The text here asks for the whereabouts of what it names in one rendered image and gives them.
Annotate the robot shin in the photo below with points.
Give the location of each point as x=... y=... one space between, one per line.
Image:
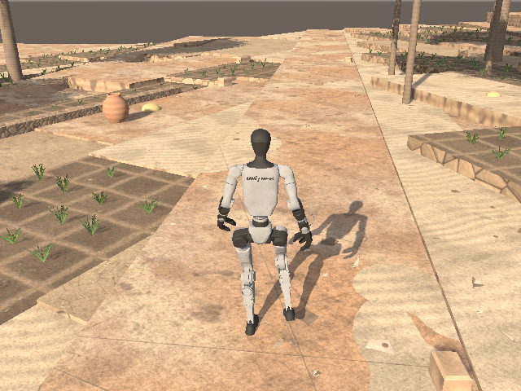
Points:
x=248 y=293
x=285 y=283

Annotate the right robot hand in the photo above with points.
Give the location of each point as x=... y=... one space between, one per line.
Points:
x=306 y=237

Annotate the left robot hand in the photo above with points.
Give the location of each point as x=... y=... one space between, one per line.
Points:
x=223 y=227

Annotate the robot right upper arm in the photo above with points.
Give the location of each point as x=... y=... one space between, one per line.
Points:
x=290 y=186

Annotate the robot left shin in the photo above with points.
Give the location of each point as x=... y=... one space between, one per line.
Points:
x=248 y=293

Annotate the robot right shin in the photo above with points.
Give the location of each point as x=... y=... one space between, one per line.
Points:
x=285 y=283

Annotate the robot left upper arm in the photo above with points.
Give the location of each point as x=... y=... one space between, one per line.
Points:
x=230 y=185

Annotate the left robot forearm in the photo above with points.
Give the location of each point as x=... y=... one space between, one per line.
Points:
x=222 y=212

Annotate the right robot forearm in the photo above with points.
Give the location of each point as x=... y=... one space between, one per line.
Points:
x=301 y=219

